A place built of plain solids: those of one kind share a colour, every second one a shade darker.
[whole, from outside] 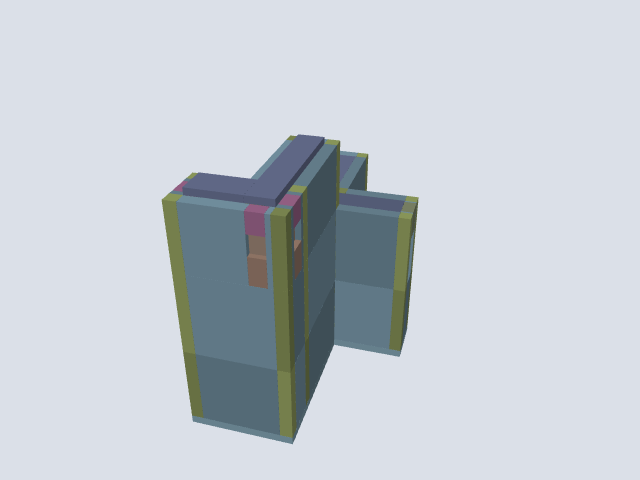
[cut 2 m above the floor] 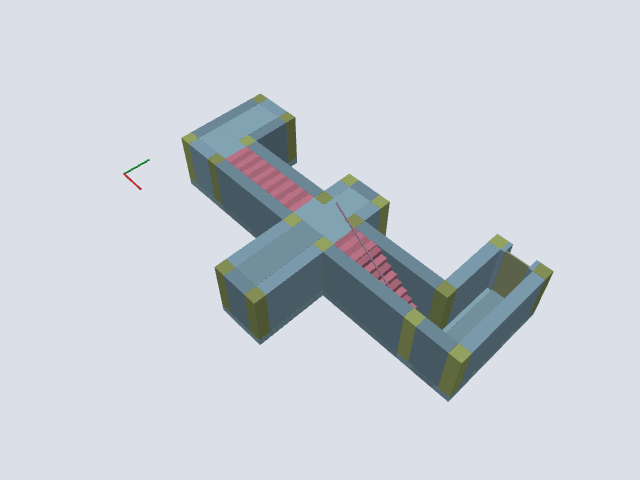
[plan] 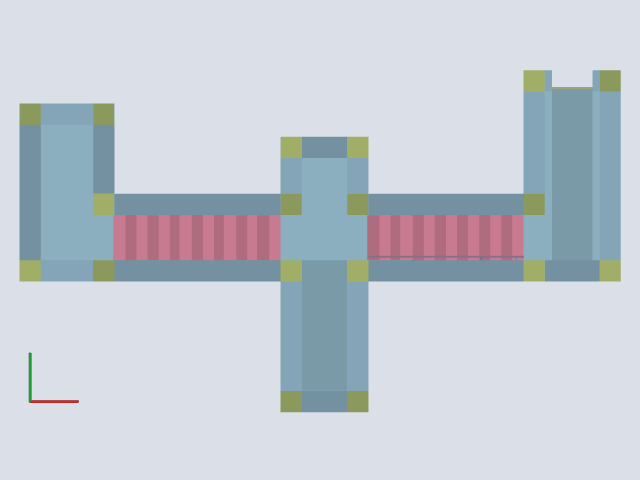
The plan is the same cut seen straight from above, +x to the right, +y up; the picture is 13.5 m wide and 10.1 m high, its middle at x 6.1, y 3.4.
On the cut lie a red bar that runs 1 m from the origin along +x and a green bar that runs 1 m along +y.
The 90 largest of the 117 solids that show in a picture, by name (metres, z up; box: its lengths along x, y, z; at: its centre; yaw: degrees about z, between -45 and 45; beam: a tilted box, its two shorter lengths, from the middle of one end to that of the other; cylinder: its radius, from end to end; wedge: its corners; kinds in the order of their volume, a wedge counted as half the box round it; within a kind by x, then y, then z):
{
 "wall_1": {"box": [0.45, 2.85, 2.91], "at": [0.0, 4.4, 1.45]},
 "wall_2": {"box": [0.45, 2.85, 3.1], "at": [0.0, 4.4, 4.46]},
 "wall_3": {"box": [0.45, 2.08, 2.5], "at": [0.0, 4.79, 7.26]},
 "wall_4": {"box": [1.1, 0.45, 2.91], "at": [0.78, 2.75, 1.45]},
 "wall_5": {"box": [1.1, 0.45, 3.1], "at": [0.78, 2.75, 4.46]},
 "wall_6": {"box": [1.1, 0.45, 2.91], "at": [0.78, 6.05, 1.45]},
 "wall_7": {"box": [0.45, 1.45, 2.91], "at": [1.55, 5.1, 1.45]},
 "wall_8": {"box": [3.5, 0.45, 2.91], "at": [3.52, 2.75, 1.45]},
 "wall_9": {"box": [3.5, 0.45, 3.1], "at": [3.52, 2.75, 4.46]},
 "wall_10": {"box": [3.5, 0.45, 2.5], "at": [3.52, 2.75, 7.26]},
 "wall_11": {"box": [3.5, 0.45, 2.91], "at": [3.52, 4.15, 1.45]},
 "wall_12": {"box": [3.5, 0.45, 2.5], "at": [3.52, 4.15, 7.26]},
 "wall_13": {"box": [0.45, 2.3, 2.91], "at": [5.5, 1.38, 1.45]},
 "wall_14": {"box": [0.45, 2.3, 3.1], "at": [5.5, 1.38, 4.46]},
 "wall_15": {"box": [0.45, 0.75, 2.91], "at": [5.5, 4.75, 1.45]},
 "wall_16": {"box": [0.95, 0.45, 2.91], "at": [6.2, 0.0, 1.45]},
 "wall_17": {"box": [0.95, 0.45, 2.91], "at": [6.2, 5.35, 1.45]},
 "wall_18": {"box": [0.45, 2.3, 2.91], "at": [6.89, 1.38, 1.45]},
 "wall_19": {"box": [0.45, 2.3, 3.1], "at": [6.89, 1.38, 4.46]},
 "wall_20": {"box": [0.45, 0.75, 2.91], "at": [6.89, 4.75, 1.45]},
 "wall_21": {"box": [3.26, 0.45, 2.91], "at": [8.75, 2.75, 1.45]},
 "wall_22": {"box": [3.26, 0.45, 3.1], "at": [8.75, 2.75, 4.46]},
 "wall_23": {"box": [3.26, 0.45, 2.91], "at": [8.75, 4.15, 1.45]},
 "wall_24": {"box": [0.45, 0.95, 3.1], "at": [10.61, 3.45, 4.46]},
 "wall_25": {"box": [0.45, 2.15, 2.91], "at": [10.61, 5.45, 1.45]},
 "wall_26": {"box": [1.15, 0.45, 2.91], "at": [11.41, 2.75, 1.45]},
 "wall_27": {"box": [0.45, 3.55, 2.91], "at": [12.21, 4.75, 1.45]},
 "floor_slab_1": {"box": [2.0, 3.75, 0.3], "at": [0.78, 4.4, -0.15]},
 "floor_slab_2": {"box": [1.1, 1.9, 6.01], "at": [0.78, 4.87, 3.01]},
 "floor_slab_3": {"box": [1.55, 0.95, 6.01], "at": [1.0, 3.45, 3.01]},
 "floor_slab_4": {"box": [3.5, 1.85, 0.3], "at": [3.52, 3.45, -0.15]},
 "floor_slab_5": {"box": [1.88, 0.95, 2.91], "at": [6.18, 3.45, 1.45]},
 "floor_slab_6": {"box": [0.95, 2.75, 2.91], "at": [6.2, 1.6, 1.45]},
 "floor_slab_7": {"box": [1.85, 5.8, 0.3], "at": [6.2, 2.67, -0.15]},
 "floor_slab_8": {"box": [0.95, 1.2, 2.91], "at": [6.2, 4.52, 1.45]},
 "floor_slab_9": {"box": [3.26, 1.85, 0.3], "at": [8.75, 3.45, -0.15]},
 "floor_slab_10": {"box": [0.6, 4.45, 0.3], "at": [10.68, 4.75, -0.15]},
 "floor_slab_11": {"box": [0.85, 4.1, 0.3], "at": [11.41, 4.57, -0.15]},
 "floor_slab_12": {"box": [0.6, 4.45, 0.3], "at": [12.13, 4.75, -0.15]},
 "tread_slab_1": {"box": [0.26, 0.95, 5.82], "at": [1.88, 3.45, 2.91]},
 "tread_slab_2": {"box": [0.26, 0.95, 5.63], "at": [2.11, 3.45, 2.81]},
 "tread_slab_3": {"box": [0.26, 0.95, 5.43], "at": [2.34, 3.45, 2.72]},
 "tread_slab_4": {"box": [0.26, 0.95, 5.24], "at": [2.58, 3.45, 2.62]},
 "tread_slab_5": {"box": [0.26, 0.95, 5.04], "at": [2.81, 3.45, 2.52]},
 "tread_slab_6": {"box": [0.26, 0.95, 4.85], "at": [3.04, 3.45, 2.42]},
 "tread_slab_7": {"box": [0.26, 0.95, 4.66], "at": [3.27, 3.45, 2.33]},
 "tread_slab_8": {"box": [0.26, 0.95, 4.46], "at": [3.51, 3.45, 2.23]},
 "tread_slab_9": {"box": [0.26, 0.95, 4.27], "at": [3.74, 3.45, 2.13]},
 "tread_slab_10": {"box": [0.26, 0.95, 4.07], "at": [3.97, 3.45, 2.04]},
 "tread_slab_11": {"box": [0.26, 0.95, 3.88], "at": [4.21, 3.45, 1.94]},
 "tread_slab_12": {"box": [0.26, 0.95, 3.69], "at": [4.44, 3.45, 1.84]},
 "tread_slab_13": {"box": [0.26, 0.95, 3.49], "at": [4.67, 3.45, 1.75]},
 "tread_slab_14": {"box": [0.26, 0.95, 3.3], "at": [4.91, 3.45, 1.65]},
 "tread_slab_15": {"box": [0.26, 0.95, 3.1], "at": [5.14, 3.45, 1.55]},
 "tread_slab_16": {"box": [0.26, 0.95, 2.72], "at": [7.22, 3.45, 1.36]},
 "tread_slab_17": {"box": [0.26, 0.95, 2.52], "at": [7.45, 3.45, 1.26]},
 "tread_slab_18": {"box": [0.26, 0.95, 2.33], "at": [7.69, 3.45, 1.16]},
 "tread_slab_19": {"box": [0.26, 0.95, 2.13], "at": [7.92, 3.45, 1.07]},
 "wallpost_1": {"box": [0.45, 0.45, 2.91], "at": [0.0, 2.75, 1.45]},
 "wallpost_2": {"box": [0.45, 0.45, 3.1], "at": [0.0, 2.75, 4.46]},
 "wallpost_3": {"box": [0.45, 0.45, 2.5], "at": [0.0, 2.75, 7.26]},
 "wallpost_4": {"box": [0.45, 0.45, 2.91], "at": [0.0, 6.05, 1.45]},
 "wallpost_5": {"box": [0.45, 0.45, 3.1], "at": [0.0, 6.05, 4.46]},
 "wallpost_6": {"box": [0.45, 0.45, 2.91], "at": [1.55, 2.75, 1.45]},
 "wallpost_7": {"box": [0.45, 0.45, 3.1], "at": [1.55, 2.75, 4.46]},
 "wallpost_8": {"box": [0.45, 0.45, 2.5], "at": [1.55, 2.75, 7.26]},
 "wallpost_9": {"box": [0.45, 0.45, 2.91], "at": [1.55, 4.15, 1.45]},
 "wallpost_10": {"box": [0.45, 0.45, 2.91], "at": [1.55, 6.05, 1.45]},
 "wallpost_11": {"box": [0.45, 0.45, 2.91], "at": [5.5, 0.0, 1.45]},
 "wallpost_12": {"box": [0.45, 0.45, 3.1], "at": [5.5, 0.0, 4.46]},
 "wallpost_13": {"box": [0.45, 0.45, 2.91], "at": [5.5, 2.75, 1.45]},
 "wallpost_14": {"box": [0.45, 0.45, 2.5], "at": [5.5, 2.75, 7.26]},
 "wallpost_15": {"box": [0.45, 0.45, 2.91], "at": [5.5, 4.15, 1.45]},
 "wallpost_16": {"box": [0.45, 0.45, 2.91], "at": [5.5, 5.35, 1.45]},
 "wallpost_17": {"box": [0.45, 0.45, 2.91], "at": [6.89, 0.0, 1.45]},
 "wallpost_18": {"box": [0.45, 0.45, 3.1], "at": [6.89, 0.0, 4.46]},
 "wallpost_19": {"box": [0.45, 0.45, 2.91], "at": [6.89, 2.75, 1.45]},
 "wallpost_20": {"box": [0.45, 0.45, 3.1], "at": [6.89, 2.75, 4.46]},
 "wallpost_21": {"box": [0.45, 0.45, 2.91], "at": [6.89, 4.15, 1.45]},
 "wallpost_22": {"box": [0.45, 0.45, 2.91], "at": [6.89, 5.35, 1.45]},
 "wallpost_23": {"box": [0.45, 0.45, 2.91], "at": [10.61, 2.75, 1.45]},
 "wallpost_24": {"box": [0.45, 0.45, 3.1], "at": [10.61, 2.75, 4.46]},
 "wallpost_25": {"box": [0.45, 0.45, 2.91], "at": [10.61, 4.15, 1.45]},
 "wallpost_26": {"box": [0.45, 0.45, 2.91], "at": [10.61, 6.75, 1.45]},
 "wallpost_27": {"box": [0.45, 0.45, 2.91], "at": [12.21, 2.75, 1.45]},
 "wallpost_28": {"box": [0.45, 0.45, 2.91], "at": [12.21, 6.75, 1.45]},
 "roof_slab_1": {"box": [1.1, 1.9, 0.25], "at": [0.78, 4.88, 8.64]},
 "roof_slab_2": {"box": [5.05, 0.95, 0.25], "at": [2.75, 3.45, 8.64]},
 "roof_slab_3": {"box": [0.95, 2.75, 0.66], "at": [6.2, 1.6, 5.68]},
 "roof_slab_4": {"box": [4.66, 0.95, 0.66], "at": [8.05, 3.45, 5.68]}
}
